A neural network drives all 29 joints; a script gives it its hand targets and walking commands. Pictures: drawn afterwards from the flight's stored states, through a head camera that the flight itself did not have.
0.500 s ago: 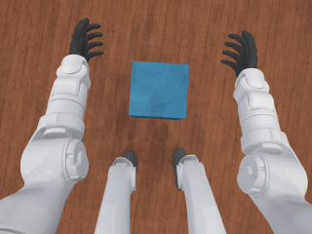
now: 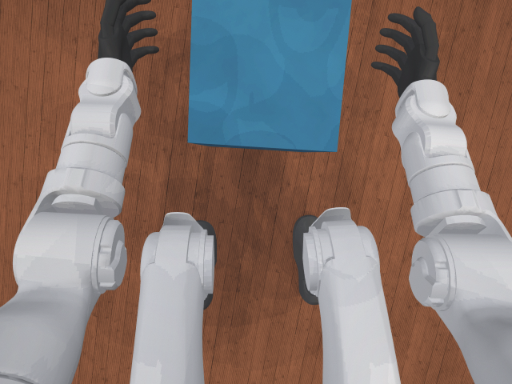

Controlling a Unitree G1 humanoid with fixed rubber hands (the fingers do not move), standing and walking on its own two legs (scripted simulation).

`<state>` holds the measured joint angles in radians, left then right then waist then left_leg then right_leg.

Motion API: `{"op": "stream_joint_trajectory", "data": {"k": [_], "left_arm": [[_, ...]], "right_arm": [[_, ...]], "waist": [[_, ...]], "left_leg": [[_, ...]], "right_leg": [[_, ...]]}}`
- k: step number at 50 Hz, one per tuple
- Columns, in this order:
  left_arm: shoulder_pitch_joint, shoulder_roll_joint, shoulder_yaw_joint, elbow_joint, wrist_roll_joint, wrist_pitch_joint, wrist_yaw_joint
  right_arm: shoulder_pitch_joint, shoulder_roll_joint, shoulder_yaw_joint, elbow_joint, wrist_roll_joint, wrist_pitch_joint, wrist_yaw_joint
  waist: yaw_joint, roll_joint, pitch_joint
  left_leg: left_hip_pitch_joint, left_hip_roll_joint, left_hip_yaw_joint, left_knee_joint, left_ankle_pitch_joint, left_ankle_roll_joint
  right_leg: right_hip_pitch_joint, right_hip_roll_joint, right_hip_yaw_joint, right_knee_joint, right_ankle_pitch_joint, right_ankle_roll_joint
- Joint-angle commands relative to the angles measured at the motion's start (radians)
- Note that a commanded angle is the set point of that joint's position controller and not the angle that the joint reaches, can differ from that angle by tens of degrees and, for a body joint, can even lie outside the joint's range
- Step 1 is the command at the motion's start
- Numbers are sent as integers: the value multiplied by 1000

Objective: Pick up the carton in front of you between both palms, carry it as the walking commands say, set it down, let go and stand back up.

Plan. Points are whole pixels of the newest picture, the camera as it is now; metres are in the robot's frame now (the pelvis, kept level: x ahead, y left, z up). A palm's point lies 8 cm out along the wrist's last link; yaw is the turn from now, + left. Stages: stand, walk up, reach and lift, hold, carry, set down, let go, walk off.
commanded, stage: reach and lift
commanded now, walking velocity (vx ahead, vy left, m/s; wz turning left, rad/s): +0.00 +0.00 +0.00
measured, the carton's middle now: (262, 91) +0.50 -0.02 -0.30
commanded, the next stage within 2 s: none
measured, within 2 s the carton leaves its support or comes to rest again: leaves its support in 1.04 s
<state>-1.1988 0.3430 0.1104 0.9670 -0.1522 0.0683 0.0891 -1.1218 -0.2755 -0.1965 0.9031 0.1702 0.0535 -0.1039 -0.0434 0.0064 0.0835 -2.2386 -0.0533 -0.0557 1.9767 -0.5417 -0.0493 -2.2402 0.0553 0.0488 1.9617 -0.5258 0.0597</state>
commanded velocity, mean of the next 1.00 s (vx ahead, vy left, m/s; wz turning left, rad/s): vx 0.00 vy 0.00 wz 0.00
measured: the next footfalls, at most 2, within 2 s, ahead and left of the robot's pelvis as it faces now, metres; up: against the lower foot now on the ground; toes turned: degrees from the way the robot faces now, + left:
none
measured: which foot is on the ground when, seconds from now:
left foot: down 0.00-1.00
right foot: down 0.00-1.00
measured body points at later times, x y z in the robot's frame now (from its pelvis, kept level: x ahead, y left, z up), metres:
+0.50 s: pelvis +0.00 +0.00 -0.06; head +0.36 +0.00 +0.20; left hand +0.54 +0.16 -0.24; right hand +0.51 -0.20 -0.24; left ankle +0.10 +0.13 -0.39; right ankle +0.11 -0.13 -0.39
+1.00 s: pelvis -0.01 +0.00 -0.06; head +0.35 +0.00 +0.21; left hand +0.54 +0.13 -0.24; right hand +0.52 -0.17 -0.23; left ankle +0.10 +0.13 -0.39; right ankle +0.11 -0.13 -0.39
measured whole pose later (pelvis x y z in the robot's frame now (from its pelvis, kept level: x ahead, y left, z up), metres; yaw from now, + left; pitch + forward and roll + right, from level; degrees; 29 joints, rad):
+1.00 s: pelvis -0.01 +0.00 -0.06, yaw +0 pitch +38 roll -1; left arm -1.46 0.28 0.06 1.21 -0.14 0.06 0.15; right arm -1.39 -0.23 -0.20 1.13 0.15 0.05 -0.16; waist -0.05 0.01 0.29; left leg -2.29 -0.06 -0.05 2.18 -0.55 -0.04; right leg -2.29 0.04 0.04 2.16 -0.54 0.06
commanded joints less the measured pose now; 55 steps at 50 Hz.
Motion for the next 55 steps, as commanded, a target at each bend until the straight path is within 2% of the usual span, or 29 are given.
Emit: {"op": "stream_joint_trajectory", "data": {"k": [1, 7, 12, 16, 19, 23, 29, 32, 35, 37, 38, 39, 40, 43, 45, 47, 50, 55], "left_arm": [[-287, 111, 5, -10, -9, -23, 0], [-393, 143, -27, 85, -32, -54, 4], [-469, 165, -67, 33, -61, -76, 21], [-459, 138, -106, 7, -86, -77, 22], [-406, 120, -108, 24, -84, -76, 27], [-345, 105, -77, 86, -54, -75, 29], [-382, 95, -72, 76, -50, -83, 29], [-422, 62, -105, 64, -68, -84, 30], [-469, -12, -149, 66, -86, -87, 31], [-483, -33, -144, 87, -70, -90, 38], [-498, -58, -150, 89, -63, -91, 36], [-502, -80, -151, 101, -55, -93, 35], [-557, -215, -197, 77, -65, -94, 17], [-717, -603, -269, 88, -50, -77, -68], [-750, -771, -248, 80, -11, -55, -119], [-755, -867, -226, 53, 12, -39, -151], [-754, -979, -237, -11, 2, -19, -180], [-777, -1127, -330, -208, -50, 16, -174]], "right_arm": [[-275, -121, -6, -19, 2, -21, -3], [-374, -151, 22, 90, 23, -50, -8], [-435, -192, 43, 57, 60, -76, -25], [-394, -170, 60, 78, 78, -84, -27], [-358, -146, 79, 78, 91, -86, -26], [-338, -124, 78, 99, 82, -85, -21], [-358, -123, 65, 95, 61, -90, -29], [-392, -96, 86, 85, 73, -90, -32], [-439, -20, 133, 90, 102, -91, -31], [-456, 8, 133, 117, 96, -93, -33], [-464, 38, 134, 128, 89, -92, -31], [-461, 48, 120, 146, 71, -94, -32], [-519, 173, 165, 121, 77, -97, -13], [-724, 544, 248, 104, 43, -79, 77], [-792, 703, 249, 91, 2, -45, 134], [-808, 797, 233, 57, -26, -22, 170], [-821, 910, 254, -24, -17, 4, 208], [-816, 1064, 358, -211, 51, 45, 213]], "waist": [[-13, 21, -990], [-15, 28, -937], [-24, 60, -1013], [-48, 66, -1030], [-30, 67, -1060], [-8, 41, -969], [-25, 32, -942], [-30, 40, -945], [-21, 44, -939], [-15, 48, -919], [-14, 49, -907], [-28, 54, -902], [-28, 63, -908], [-24, 73, -897], [-21, 62, -870], [-21, 53, -870], [-29, 43, -970], [-24, 46, -1339]], "left_leg": [[524, 19, 90, -122, 138, 2], [500, 34, 74, -39, 135, 2], [540, 29, 76, 19, 210, 1], [587, 19, 68, 56, 306, -1], [620, 14, 72, 64, 348, -1], [528, 15, 74, 48, 296, 4], [485, 13, 73, 37, 250, 8], [496, 11, 72, 29, 235, 7], [512, 4, 73, 21, 221, 9], [515, 0, 73, 14, 206, 11], [514, -4, 73, 9, 198, 13], [511, -7, 73, 7, 193, 11], [520, -16, 71, 3, 199, 15], [480, -46, 74, 17, 214, 23], [463, -65, 85, 28, 198, 28], [456, -80, 94, 36, 209, 33], [483, -90, 112, 54, 285, 34], [668, -102, 139, 66, 443, 25]], "right_leg": [[531, -26, -105, -121, 173, 7], [505, -42, -91, -36, 173, 5], [527, -38, -92, 16, 250, -1], [552, -32, -97, 51, 343, -2], [559, -25, -99, 55, 369, 1], [524, -23, -93, 45, 329, 2], [509, -22, -91, 31, 301, 2], [508, -21, -91, 23, 283, 0], [509, -12, -88, 17, 264, -2], [500, -6, -89, 13, 245, -1], [502, -2, -90, 10, 237, -3], [500, 3, -92, 7, 235, -4], [498, 14, -91, 7, 241, -11], [471, 43, -92, 28, 252, -22], [447, 54, -108, 43, 225, -21], [449, 66, -122, 53, 229, -21], [495, 75, -136, 70, 309, -19], [668, 88, -158, 81, 475, -12]]}}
